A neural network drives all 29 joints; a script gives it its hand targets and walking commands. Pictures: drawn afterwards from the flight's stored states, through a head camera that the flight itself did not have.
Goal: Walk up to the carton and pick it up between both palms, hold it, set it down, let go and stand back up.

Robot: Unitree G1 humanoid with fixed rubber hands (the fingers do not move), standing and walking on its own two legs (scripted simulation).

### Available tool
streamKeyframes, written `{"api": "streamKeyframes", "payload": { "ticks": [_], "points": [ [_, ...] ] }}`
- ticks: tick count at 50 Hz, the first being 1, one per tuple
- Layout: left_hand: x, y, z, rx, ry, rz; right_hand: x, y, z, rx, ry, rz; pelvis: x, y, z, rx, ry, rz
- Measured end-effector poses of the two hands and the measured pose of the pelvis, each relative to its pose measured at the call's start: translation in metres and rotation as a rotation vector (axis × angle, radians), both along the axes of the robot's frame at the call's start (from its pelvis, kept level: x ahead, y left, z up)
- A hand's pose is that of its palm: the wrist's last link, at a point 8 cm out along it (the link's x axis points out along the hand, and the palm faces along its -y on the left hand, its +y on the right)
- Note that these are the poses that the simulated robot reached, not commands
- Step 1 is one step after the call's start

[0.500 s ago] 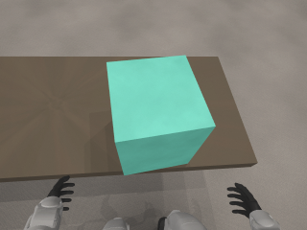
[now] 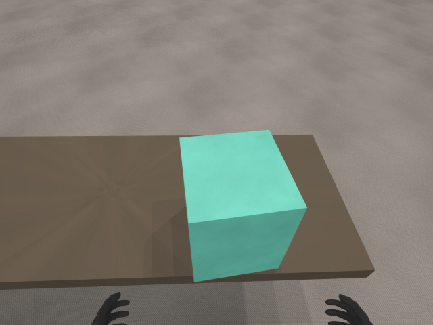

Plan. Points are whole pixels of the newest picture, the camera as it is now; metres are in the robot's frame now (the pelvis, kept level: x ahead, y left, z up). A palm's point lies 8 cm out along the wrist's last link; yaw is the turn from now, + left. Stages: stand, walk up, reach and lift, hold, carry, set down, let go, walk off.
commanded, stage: reach and lift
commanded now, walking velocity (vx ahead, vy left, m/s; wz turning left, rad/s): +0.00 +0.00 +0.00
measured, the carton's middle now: (231, 206) +0.38 -0.01 -0.02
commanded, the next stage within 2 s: none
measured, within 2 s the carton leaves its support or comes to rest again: neither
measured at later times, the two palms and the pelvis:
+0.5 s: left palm out of the picture +0.15 +0.20 -0.06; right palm out of the picture +0.15 -0.25 -0.04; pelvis +0.01 -0.01 +0.00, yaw +0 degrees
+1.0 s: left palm (124, 305) +0.18 +0.18 -0.03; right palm (359, 308) +0.17 -0.23 -0.03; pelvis +0.02 -0.01 +0.00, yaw +0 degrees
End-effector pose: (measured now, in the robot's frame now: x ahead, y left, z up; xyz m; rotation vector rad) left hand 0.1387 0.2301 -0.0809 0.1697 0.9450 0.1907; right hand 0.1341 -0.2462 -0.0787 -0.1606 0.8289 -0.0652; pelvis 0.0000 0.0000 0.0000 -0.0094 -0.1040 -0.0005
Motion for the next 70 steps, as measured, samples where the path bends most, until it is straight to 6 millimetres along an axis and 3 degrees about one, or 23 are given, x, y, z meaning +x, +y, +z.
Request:
{"api": "streamKeyframes", "payload": {
  "ticks": [4,9,19,31,46,59,64,70],
  "points": [
    [0.008,-0.016,0.005,-0.028,-0.049,-0.011,-0.012,0.004,-0.003,0.021,0.008,-0.021,-0.005,0.001,0.001,0.005,0.009,-0.006],
    [0.016,-0.021,0.012,-0.016,-0.1,-0.011,-0.017,0.0,0.001,0.021,-0.038,-0.033,-0.008,0.002,0.001,0.012,0.019,-0.021],
    [0.022,-0.018,0.027,-0.002,-0.233,0.041,0.006,-0.01,0.028,0.018,-0.182,-0.01,0.0,-0.003,0.002,0.018,0.026,-0.024],
    [0.003,-0.038,0.018,-0.059,-0.298,0.07,0.016,-0.001,0.036,0.046,-0.227,0.004,0.007,-0.013,0.003,0.011,0.021,0.003],
    [0.04,-0.045,0.053,-0.043,-0.539,0.042,0.037,0.02,0.041,0.125,-0.386,-0.008,0.021,-0.009,0.001,0.003,0.041,-0.004],
    [0.031,-0.063,0.046,-0.115,-0.577,0.048,0.042,0.013,0.065,0.094,-0.463,0.013,0.019,-0.013,0.002,0.004,0.008,-0.001],
    [0.044,-0.061,0.049,-0.094,-0.573,0.055,0.051,0.015,0.065,0.113,-0.443,0.008,0.01,-0.015,0.001,0.011,0.018,-0.005],
    [0.076,-0.053,0.072,-0.064,-0.612,0.061,0.081,0.026,0.07,0.173,-0.469,0.019,0.006,-0.015,0.001,0.018,0.056,-0.015]
  ]
}}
